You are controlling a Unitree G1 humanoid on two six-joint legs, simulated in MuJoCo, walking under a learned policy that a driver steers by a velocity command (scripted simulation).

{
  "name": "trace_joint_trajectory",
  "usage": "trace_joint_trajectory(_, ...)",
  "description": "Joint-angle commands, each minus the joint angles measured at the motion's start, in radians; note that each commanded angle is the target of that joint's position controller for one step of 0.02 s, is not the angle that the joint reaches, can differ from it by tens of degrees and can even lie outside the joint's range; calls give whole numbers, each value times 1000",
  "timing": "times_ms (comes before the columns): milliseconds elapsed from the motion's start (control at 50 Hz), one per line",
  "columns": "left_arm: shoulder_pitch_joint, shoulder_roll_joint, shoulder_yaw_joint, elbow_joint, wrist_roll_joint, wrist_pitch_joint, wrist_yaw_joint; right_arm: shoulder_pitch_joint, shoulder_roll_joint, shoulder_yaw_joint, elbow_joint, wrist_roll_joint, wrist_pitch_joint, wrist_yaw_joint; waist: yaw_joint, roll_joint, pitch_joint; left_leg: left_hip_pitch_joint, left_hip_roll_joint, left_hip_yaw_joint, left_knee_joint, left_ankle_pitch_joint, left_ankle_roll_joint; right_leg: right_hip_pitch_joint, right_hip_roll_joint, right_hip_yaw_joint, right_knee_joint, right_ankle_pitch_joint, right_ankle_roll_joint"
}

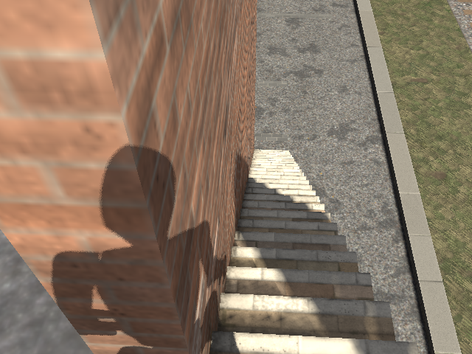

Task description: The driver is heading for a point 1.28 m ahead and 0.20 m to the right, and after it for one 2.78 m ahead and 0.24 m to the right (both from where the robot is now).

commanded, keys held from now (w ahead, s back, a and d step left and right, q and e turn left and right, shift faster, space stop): w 0.76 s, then w+e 0.24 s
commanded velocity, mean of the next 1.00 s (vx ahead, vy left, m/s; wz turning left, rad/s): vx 0.04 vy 0.14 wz -0.06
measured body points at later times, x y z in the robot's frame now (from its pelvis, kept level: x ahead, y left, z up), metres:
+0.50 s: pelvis +0.00 +0.10 +0.00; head +0.03 +0.11 +0.45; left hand +0.09 +0.39 -0.12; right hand +0.08 -0.17 -0.13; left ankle +0.00 +0.23 -0.74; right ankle -0.01 -0.05 -0.72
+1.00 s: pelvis -0.03 +0.18 +0.02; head +0.00 +0.16 +0.47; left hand +0.05 +0.45 -0.09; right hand +0.10 -0.11 -0.11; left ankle -0.04 +0.37 -0.65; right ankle -0.02 +0.07 -0.74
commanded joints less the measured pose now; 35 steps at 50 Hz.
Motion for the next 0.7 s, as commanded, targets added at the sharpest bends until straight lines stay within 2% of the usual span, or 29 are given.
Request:
trace_joint_trajectory(20,167,262,56,-70,23,-24,55,46,1,25,-61,-23,-3,5,68,-236,-178,-348,1,-67,287,-209,-65,478,-481,530,-164,944,-437)
trace_joint_trajectory(40,314,211,51,-31,94,-19,63,-41,-83,13,-73,-14,-9,-12,166,-71,-123,-495,10,-193,525,-362,-141,488,-528,580,-234,831,-421)
trace_joint_trajectory(60,215,217,67,-38,95,-18,43,-32,-113,-1,-73,4,-6,-34,109,-37,-112,-519,13,-239,646,-311,-190,439,-460,466,-232,730,-340)
trace_joint_trajectory(80,128,163,56,-52,69,-13,17,-26,-160,-25,-62,-18,2,-54,72,-30,-124,-473,12,-260,715,-265,-222,379,-383,362,-224,671,-267)
trace_joint_trajectory(100,67,116,40,-72,48,-17,-10,-24,-154,-29,-69,-36,4,-58,47,-80,-99,-464,7,-285,730,-187,-229,322,-326,286,-200,691,-237)
trace_joint_trajectory(120,38,116,47,-92,39,-13,-24,-4,-152,-27,-73,-40,9,-51,25,-96,-78,-454,4,-263,757,-125,-234,266,-313,250,-203,736,-258)
trace_joint_trajectory(160,26,148,68,-121,43,-5,-33,49,-144,-34,-67,-20,9,-36,13,-110,-86,-373,0,-206,814,-23,-254,177,-288,187,-221,728,-272)
trace_joint_trajectory(180,37,150,73,-120,49,-10,-30,62,-140,-34,-54,-18,11,-32,16,-94,-65,-352,15,-191,796,22,-255,139,-276,160,-239,644,-250)
trace_joint_trajectory(220,29,155,80,-132,35,-13,-27,88,-125,-34,-47,-20,13,-27,0,-116,-31,-265,59,-133,693,58,-265,68,-247,117,-255,493,-204)
trace_joint_trajectory(260,-2,159,88,-139,16,-11,-24,110,-71,-14,-43,-23,24,-18,-16,-128,-4,-135,129,-72,477,53,-268,2,-210,72,-254,340,-130)
trace_joint_trajectory(280,15,168,94,-132,7,-2,-19,85,-41,-1,-50,-22,31,-12,11,-142,20,-98,138,-53,379,-14,-260,-9,-211,80,-253,265,-109)
trace_joint_trajectory(300,75,200,106,-118,3,12,-11,42,-40,7,-71,-27,36,-9,58,-146,39,-118,134,-49,292,-79,-239,38,-249,128,-243,202,-121)
trace_joint_trajectory(320,132,238,120,-108,4,24,-3,14,-60,5,-88,-31,35,-12,92,-139,47,-153,124,-49,209,-57,-210,104,-298,189,-237,165,-151)
trace_joint_trajectory(340,143,248,122,-105,6,34,6,7,-77,0,-93,-27,31,-17,93,-133,46,-157,124,-62,102,16,-176,146,-339,237,-225,169,-170)
trace_joint_trajectory(360,100,237,109,-101,0,41,20,22,-97,-12,-101,1,23,-11,58,-149,33,-91,124,-77,-52,92,-129,130,-353,254,-198,180,-164)
trace_joint_trajectory(380,126,194,84,-77,2,49,17,3,-108,-25,-115,20,12,-4,49,-137,11,-6,92,-51,-144,180,-70,104,-354,270,-197,195,-171)
trace_joint_trajectory(400,151,162,65,-55,14,53,16,34,-142,-43,-110,28,6,2,35,-108,-29,101,80,-72,-195,281,-3,73,-318,246,-150,149,-137)
trace_joint_trajectory(420,200,246,89,-32,15,96,13,110,-133,-42,-79,-56,24,-2,9,-123,-119,210,157,-92,-112,461,-65,75,-149,56,38,207,18)
trace_joint_trajectory(440,194,122,54,-42,4,114,10,66,-218,-63,-78,-34,40,4,30,144,-116,194,226,-197,-72,602,-2,-5,-57,-20,70,-50,87)
trace_joint_trajectory(460,124,126,43,-48,0,137,16,61,-166,-49,-87,-21,42,-1,-17,163,-75,155,228,-238,-115,512,34,-49,-44,-9,151,-224,101)
trace_joint_trajectory(480,81,142,45,-52,-11,157,18,78,-150,-40,-83,-26,46,-9,-41,171,-27,125,242,-254,-130,504,69,-92,-31,5,251,-318,89)
trace_joint_trajectory(500,81,139,43,-41,-19,171,21,83,-144,-34,-76,-33,52,-18,-50,198,-6,114,255,-255,-127,578,107,-117,-27,23,352,-381,71)
trace_joint_trajectory(520,93,141,43,-32,-18,181,27,74,-147,-31,-71,-30,55,-31,-41,216,12,103,263,-239,-111,693,135,-126,-33,44,432,-401,54)
trace_joint_trajectory(540,114,144,39,-22,-16,182,34,54,-140,-29,-71,-29,58,-38,-28,208,7,106,256,-217,-95,762,147,-121,-34,56,460,-401,42)
trace_joint_trajectory(580,123,145,29,-8,-7,172,46,33,-114,-20,-66,-33,61,-46,-24,162,-8,129,249,-213,-86,779,148,-105,-30,58,424,-366,23)
trace_joint_trajectory(640,136,120,8,10,-8,163,57,-3,-86,-8,-50,-28,66,-50,-14,143,-8,101,236,-217,-90,679,128,13,-25,49,215,-290,0)
trace_joint_trajectory(660,165,110,4,24,-6,160,60,-20,-87,-6,-42,-22,70,-51,9,126,-5,71,220,-213,-77,616,111,83,-19,40,99,-212,-6)
trace_joint_trajectory(680,212,101,-2,45,0,154,62,-44,-88,-4,-37,-10,75,-50,45,101,-5,20,192,-203,-60,483,71,185,-20,35,-80,-73,-11)
trace_joint_trajectory(700,247,140,-3,51,25,138,66,-53,-62,2,-42,6,78,-45,62,-35,1,-117,126,-162,37,296,-12,315,-168,217,-278,2,-29)
Next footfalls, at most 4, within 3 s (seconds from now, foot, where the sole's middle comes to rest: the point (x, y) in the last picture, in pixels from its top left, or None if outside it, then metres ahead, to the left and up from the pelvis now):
0.40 left None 0.04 0.23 -0.77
0.70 right None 0.02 0.07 -0.77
1.12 left None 0.02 0.37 -0.77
1.62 right None -0.04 0.09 -0.77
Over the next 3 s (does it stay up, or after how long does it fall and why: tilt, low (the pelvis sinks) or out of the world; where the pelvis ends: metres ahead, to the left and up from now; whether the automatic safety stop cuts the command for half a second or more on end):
stays up -0.04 0.06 0.00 its command is cut before an obstacle from the start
